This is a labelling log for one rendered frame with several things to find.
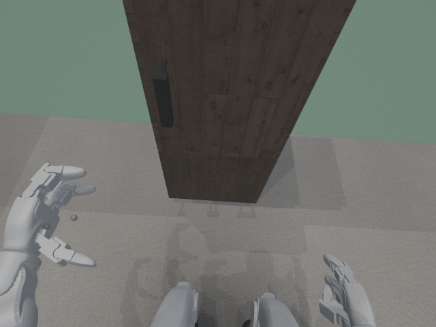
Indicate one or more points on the robot left hand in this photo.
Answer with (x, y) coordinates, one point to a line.
(24, 225)

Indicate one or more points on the left robot thigh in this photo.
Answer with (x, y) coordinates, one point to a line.
(179, 308)

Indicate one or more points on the robot thigh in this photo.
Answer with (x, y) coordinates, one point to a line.
(179, 308)
(270, 312)

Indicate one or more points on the left robot forearm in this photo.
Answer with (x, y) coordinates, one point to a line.
(18, 282)

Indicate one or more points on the right robot thigh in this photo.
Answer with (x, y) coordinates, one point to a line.
(270, 312)

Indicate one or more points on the handle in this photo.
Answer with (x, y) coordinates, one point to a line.
(163, 96)

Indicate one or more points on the cupboard door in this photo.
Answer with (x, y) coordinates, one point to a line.
(238, 69)

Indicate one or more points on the robot right hand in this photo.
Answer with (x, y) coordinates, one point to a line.
(352, 306)

